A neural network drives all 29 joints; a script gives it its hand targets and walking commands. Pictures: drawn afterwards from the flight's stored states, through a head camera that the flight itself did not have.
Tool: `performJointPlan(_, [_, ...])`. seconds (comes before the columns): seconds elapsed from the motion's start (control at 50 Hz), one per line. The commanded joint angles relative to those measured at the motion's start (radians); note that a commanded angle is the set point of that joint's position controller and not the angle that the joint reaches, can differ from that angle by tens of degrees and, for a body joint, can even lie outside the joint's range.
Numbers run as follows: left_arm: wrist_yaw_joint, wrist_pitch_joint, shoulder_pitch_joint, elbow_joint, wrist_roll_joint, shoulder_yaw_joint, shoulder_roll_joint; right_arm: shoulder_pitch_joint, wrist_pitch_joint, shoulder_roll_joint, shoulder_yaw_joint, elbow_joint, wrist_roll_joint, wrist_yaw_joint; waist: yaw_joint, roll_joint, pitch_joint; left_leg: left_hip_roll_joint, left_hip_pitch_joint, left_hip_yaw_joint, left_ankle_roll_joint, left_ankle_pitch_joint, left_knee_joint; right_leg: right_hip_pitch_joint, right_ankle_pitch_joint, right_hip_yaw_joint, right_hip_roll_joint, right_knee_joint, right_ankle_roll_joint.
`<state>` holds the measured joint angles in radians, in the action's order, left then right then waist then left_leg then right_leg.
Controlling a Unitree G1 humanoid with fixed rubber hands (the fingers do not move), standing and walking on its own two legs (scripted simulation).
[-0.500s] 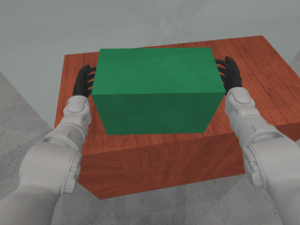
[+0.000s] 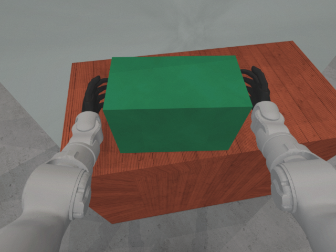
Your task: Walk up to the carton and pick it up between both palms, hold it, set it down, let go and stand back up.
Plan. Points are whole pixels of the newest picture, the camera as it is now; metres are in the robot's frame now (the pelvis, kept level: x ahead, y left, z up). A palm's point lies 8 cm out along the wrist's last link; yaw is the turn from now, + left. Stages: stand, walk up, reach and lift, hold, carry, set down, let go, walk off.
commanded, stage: reach and lift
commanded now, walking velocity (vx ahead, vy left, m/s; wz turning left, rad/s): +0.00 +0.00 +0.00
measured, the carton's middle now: (174, 107) +0.50 -0.05 +0.03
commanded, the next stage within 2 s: none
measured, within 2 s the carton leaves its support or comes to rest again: leaves its support in 0.66 s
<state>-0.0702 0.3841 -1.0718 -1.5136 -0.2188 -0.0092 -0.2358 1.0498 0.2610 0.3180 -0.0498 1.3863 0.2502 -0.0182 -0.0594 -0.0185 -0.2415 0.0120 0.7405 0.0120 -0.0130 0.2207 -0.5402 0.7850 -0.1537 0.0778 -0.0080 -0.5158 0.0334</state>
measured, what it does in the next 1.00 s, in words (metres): stands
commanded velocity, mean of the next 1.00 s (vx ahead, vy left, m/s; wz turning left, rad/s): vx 0.00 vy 0.00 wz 0.00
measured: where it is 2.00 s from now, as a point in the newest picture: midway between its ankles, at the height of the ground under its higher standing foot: outside the picture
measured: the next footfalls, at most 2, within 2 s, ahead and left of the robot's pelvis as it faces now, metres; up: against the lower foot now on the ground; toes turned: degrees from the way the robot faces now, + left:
none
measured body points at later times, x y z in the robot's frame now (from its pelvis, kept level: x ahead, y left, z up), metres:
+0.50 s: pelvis +0.02 +0.02 +0.02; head +0.09 +0.01 +0.47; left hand +0.46 +0.17 +0.07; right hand +0.44 -0.23 +0.09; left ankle +0.00 +0.13 -0.72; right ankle +0.03 -0.10 -0.72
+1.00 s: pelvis +0.00 +0.02 +0.03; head +0.00 +0.02 +0.48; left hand +0.42 +0.20 +0.13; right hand +0.41 -0.20 +0.14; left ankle +0.00 +0.13 -0.72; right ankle +0.03 -0.10 -0.72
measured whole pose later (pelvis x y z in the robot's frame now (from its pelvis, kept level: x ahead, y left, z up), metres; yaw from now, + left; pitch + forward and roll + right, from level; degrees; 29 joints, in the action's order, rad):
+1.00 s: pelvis +0.00 +0.02 +0.03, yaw +1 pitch +3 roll +0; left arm -0.05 0.05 -0.73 -0.99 0.04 -0.25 -0.14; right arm 0.74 0.12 0.17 -0.30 1.02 -0.03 -0.01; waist -0.04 0.01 -0.08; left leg -0.01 0.20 0.01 0.01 0.15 -0.29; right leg 0.23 -0.08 0.08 -0.02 -0.25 0.00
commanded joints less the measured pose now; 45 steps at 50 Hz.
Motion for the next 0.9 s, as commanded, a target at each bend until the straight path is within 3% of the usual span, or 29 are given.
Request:
performJointPlan(0.0, [0.154, 0.083, -0.441, 0.214, 0.173, -0.014, 0.361, 0.303, 0.067, -0.449, 0.004, -0.196, -0.203, 0.122, 0.002, -0.013, -0.593, -0.020, -0.237, 0.011, -0.011, -0.304, 0.071, -0.643, 0.493, -0.030, -0.035, 0.053, -0.053])
performJointPlan(0.06, [0.189, 0.104, -0.368, 0.211, 0.223, -0.025, 0.447, 0.245, 0.083, -0.543, -0.020, -0.206, -0.265, 0.160, -0.007, -0.018, -0.544, -0.020, -0.247, -0.004, -0.001, -0.291, 0.111, -0.711, 0.543, -0.034, -0.034, 0.071, -0.047])
performJointPlan(0.16, [0.194, 0.102, -0.327, 0.211, 0.240, -0.040, 0.441, 0.176, 0.090, -0.552, -0.036, -0.182, -0.359, 0.176, -0.003, 0.030, -0.375, -0.011, -0.280, -0.007, 0.016, -0.207, 0.180, -0.704, 0.432, -0.030, -0.025, 0.110, -0.045])
performJointPlan(0.22, [0.190, 0.083, -0.318, 0.235, 0.234, -0.028, 0.459, 0.154, 0.081, -0.568, -0.033, -0.180, -0.373, 0.185, 0.008, 0.037, -0.329, -0.007, -0.328, -0.003, 0.013, -0.191, 0.198, -0.675, 0.359, -0.026, -0.016, 0.136, -0.040])
performJointPlan(0.28, [0.181, 0.067, -0.317, 0.296, 0.213, 0.008, 0.499, 0.153, 0.072, -0.587, -0.004, -0.206, -0.352, 0.192, 0.017, 0.016, -0.359, -0.003, -0.412, -0.002, -0.008, -0.255, 0.181, -0.651, 0.341, -0.020, -0.004, 0.156, -0.030])
performJointPlan(0.3, [0.181, 0.060, -0.360, 0.345, 0.258, -0.044, 0.505, 0.172, 0.068, -0.609, -0.058, -0.279, -0.395, 0.194, 0.005, 0.020, -0.343, -0.005, -0.381, 0.013, -0.002, -0.227, 0.190, -0.667, 0.320, -0.012, -0.011, 0.156, -0.038])
performJointPlan(0.36, [0.172, 0.018, -0.348, 0.382, 0.283, -0.047, 0.511, 0.162, 0.045, -0.598, -0.079, -0.308, -0.419, 0.201, 0.013, 0.014, -0.327, -0.004, -0.390, 0.022, -0.001, -0.213, 0.209, -0.708, 0.326, -0.012, -0.012, 0.155, -0.036])
performJointPlan(0.44, [0.152, -0.020, -0.319, 0.476, 0.284, -0.006, 0.565, 0.147, 0.045, -0.601, -0.050, -0.351, -0.396, 0.206, 0.021, -0.016, -0.407, 0.001, -0.492, 0.019, -0.026, -0.347, 0.180, -0.713, 0.410, -0.005, 0.000, 0.151, -0.028])
performJointPlan(0.5, [0.135, -0.045, -0.280, 0.554, 0.267, 0.052, 0.615, 0.134, 0.054, -0.599, 0.004, -0.388, -0.363, 0.205, 0.014, -0.037, -0.488, 0.007, -0.592, 0.006, -0.052, -0.519, 0.136, -0.712, 0.507, 0.004, 0.019, 0.146, -0.021])
performJointPlan(0.56, [0.130, -0.068, -0.232, 0.631, 0.244, 0.100, 0.642, 0.109, 0.049, -0.623, 0.090, -0.449, -0.310, 0.195, 0.018, -0.024, -0.527, 0.006, -0.614, -0.005, -0.060, -0.629, 0.104, -0.762, 0.626, -0.011, 0.027, 0.138, -0.025])
performJointPlan(0.66, [0.148, -0.107, -0.232, 0.694, 0.229, 0.102, 0.657, 0.150, 0.029, -0.658, 0.166, -0.576, -0.278, 0.173, 0.023, 0.046, -0.494, -0.017, -0.474, -0.007, -0.029, -0.526, 0.151, -0.951, 0.752, -0.046, 0.008, 0.103, -0.056])
performJointPlan(0.74, [0.166, -0.147, -0.260, 0.723, 0.221, 0.100, 0.653, 0.164, -0.014, -0.664, 0.171, -0.602, -0.268, 0.161, 0.010, 0.073, -0.405, -0.027, -0.433, -0.006, -0.010, -0.394, 0.202, -0.999, 0.691, -0.055, -0.003, 0.114, -0.064])
performJointPlan(0.8, [0.184, -0.194, -0.250, 0.709, 0.242, 0.078, 0.643, 0.158, -0.052, -0.651, 0.143, -0.571, -0.278, 0.158, 0.002, 0.075, -0.321, -0.031, -0.440, 0.002, 0.003, -0.293, 0.245, -0.981, 0.563, -0.051, -0.010, 0.148, -0.062])
performJointPlan(0.88, [0.204, -0.280, -0.262, 0.690, 0.286, 0.013, 0.605, 0.144, -0.117, -0.616, 0.042, -0.480, -0.315, 0.167, 0.000, 0.060, -0.184, -0.028, -0.482, 0.017, 0.011, -0.137, 0.303, -0.880, 0.282, -0.036, -0.013, 0.221, -0.047])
